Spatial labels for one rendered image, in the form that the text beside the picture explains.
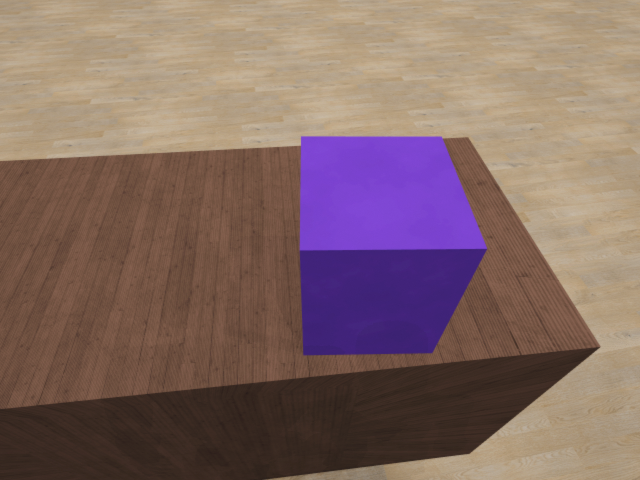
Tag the carton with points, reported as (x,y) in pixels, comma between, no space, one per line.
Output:
(388,243)

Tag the pedestal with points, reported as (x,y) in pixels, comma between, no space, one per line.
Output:
(151,327)

